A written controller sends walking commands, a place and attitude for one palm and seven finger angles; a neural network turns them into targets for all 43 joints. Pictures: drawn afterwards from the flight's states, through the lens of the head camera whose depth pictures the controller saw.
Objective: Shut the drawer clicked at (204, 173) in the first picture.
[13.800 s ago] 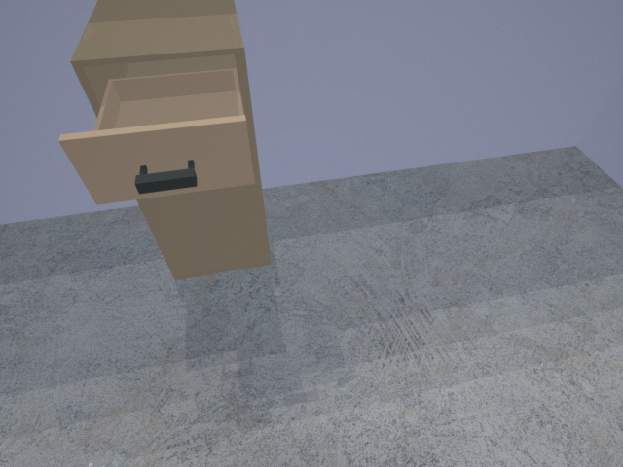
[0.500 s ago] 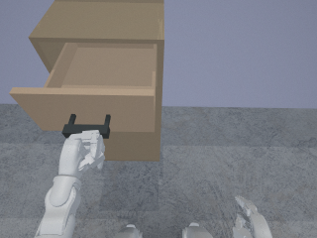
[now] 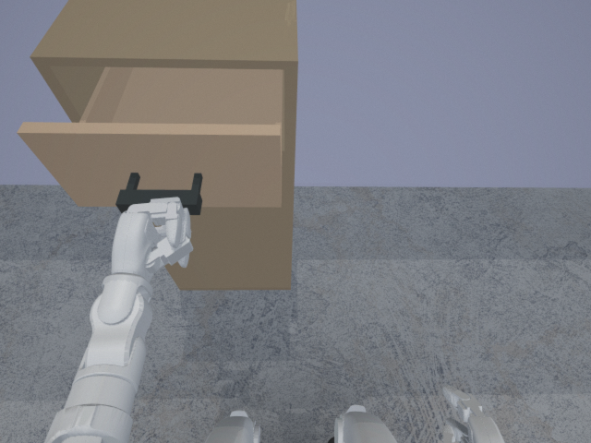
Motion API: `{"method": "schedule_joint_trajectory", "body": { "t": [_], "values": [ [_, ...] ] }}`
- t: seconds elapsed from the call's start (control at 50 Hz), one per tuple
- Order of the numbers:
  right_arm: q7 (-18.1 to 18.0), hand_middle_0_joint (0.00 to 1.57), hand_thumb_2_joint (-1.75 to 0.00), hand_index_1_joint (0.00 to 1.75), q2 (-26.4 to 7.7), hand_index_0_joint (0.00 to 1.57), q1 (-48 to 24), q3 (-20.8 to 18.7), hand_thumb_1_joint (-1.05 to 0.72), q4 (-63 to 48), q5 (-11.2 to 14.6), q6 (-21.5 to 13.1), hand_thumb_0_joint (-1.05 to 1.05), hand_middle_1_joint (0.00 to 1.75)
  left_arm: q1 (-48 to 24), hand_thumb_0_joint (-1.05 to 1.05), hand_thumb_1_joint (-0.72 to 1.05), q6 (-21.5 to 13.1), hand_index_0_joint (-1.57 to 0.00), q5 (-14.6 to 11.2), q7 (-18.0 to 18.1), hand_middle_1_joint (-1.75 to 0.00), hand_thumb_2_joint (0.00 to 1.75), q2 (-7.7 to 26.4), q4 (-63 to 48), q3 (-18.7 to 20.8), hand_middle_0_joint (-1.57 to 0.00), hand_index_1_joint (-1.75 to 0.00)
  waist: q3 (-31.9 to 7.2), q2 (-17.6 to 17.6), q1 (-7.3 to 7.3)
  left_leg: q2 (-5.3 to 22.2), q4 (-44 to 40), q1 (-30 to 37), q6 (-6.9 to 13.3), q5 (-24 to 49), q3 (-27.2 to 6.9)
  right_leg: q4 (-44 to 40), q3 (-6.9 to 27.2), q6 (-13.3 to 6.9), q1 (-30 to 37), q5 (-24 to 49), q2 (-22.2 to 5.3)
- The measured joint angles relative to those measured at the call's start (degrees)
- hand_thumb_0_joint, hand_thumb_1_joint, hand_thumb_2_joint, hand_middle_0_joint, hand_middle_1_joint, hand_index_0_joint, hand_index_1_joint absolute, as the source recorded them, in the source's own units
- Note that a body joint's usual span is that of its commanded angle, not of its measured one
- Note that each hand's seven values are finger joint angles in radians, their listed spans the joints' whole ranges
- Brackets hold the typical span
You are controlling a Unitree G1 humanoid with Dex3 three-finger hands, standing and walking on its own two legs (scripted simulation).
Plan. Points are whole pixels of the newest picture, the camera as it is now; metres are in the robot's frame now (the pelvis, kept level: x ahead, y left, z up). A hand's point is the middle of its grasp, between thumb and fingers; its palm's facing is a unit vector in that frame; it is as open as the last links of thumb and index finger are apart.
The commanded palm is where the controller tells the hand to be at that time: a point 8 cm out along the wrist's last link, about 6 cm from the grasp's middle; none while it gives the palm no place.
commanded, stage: push the drawer shut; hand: left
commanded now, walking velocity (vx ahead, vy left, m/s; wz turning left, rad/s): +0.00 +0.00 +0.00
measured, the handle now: (163, 190) +0.44 +0.20 +0.06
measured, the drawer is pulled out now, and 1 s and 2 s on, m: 0.13 0.00 0.00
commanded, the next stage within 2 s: pull the fist back off the drawer in 1.44 s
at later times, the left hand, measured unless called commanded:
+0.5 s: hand (195, 198) +0.43 +0.15 +0.05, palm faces +0.01 -1.00 -0.03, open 3.0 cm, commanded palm +0.42 +0.21 +0.06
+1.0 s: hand (200, 163) +0.50 +0.16 +0.05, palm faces +0.02 -1.00 -0.02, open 3.0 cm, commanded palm +0.48 +0.21 +0.06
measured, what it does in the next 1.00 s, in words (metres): stands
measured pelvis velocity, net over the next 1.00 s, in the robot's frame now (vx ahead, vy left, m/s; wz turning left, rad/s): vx -0.01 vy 0.01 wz -0.03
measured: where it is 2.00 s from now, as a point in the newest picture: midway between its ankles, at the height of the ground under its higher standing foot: outside the picture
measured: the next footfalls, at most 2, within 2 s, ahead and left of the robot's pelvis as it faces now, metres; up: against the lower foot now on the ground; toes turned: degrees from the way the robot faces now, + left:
none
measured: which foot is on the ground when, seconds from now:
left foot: down 0.00-1.00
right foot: down 0.00-1.00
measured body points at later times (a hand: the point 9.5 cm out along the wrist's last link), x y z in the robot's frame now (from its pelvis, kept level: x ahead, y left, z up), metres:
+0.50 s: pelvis +0.00 +0.00 +0.00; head +0.10 +0.00 +0.44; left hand +0.43 +0.21 +0.06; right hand +0.07 -0.26 -0.12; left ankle +0.00 +0.12 -0.67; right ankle +0.03 -0.12 -0.67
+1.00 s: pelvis -0.01 +0.01 -0.01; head +0.12 +0.01 +0.42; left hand +0.49 +0.21 +0.06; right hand +0.01 -0.26 -0.13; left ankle +0.00 +0.12 -0.67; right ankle +0.03 -0.12 -0.67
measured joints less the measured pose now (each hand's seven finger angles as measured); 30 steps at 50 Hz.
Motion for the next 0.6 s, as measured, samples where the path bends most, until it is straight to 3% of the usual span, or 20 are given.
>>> {"method": "schedule_joint_trajectory", "body": {
  "t": [0.6],
  "values": [
    [1.1, 0.20, -0.90, 0.30, -0.5, 0.21, 3.8, -0.5, -0.91, 2.2, -1.0, 3.1, 0.01, 0.30, -20.0, -0.02, 0.79, -3.7, -1.40, 2.3, -0.5, -1.60, 0.89, 3.9, 22.8, 7.1, -1.40, -1.60, -0.3, 0.1, -2.95, 0.7, 0.3, -3.8, 0.1, 0.3, 0.8, 0.1, 0.9, 0.0, -4.2, 1.0, 0.8]
  ]
}}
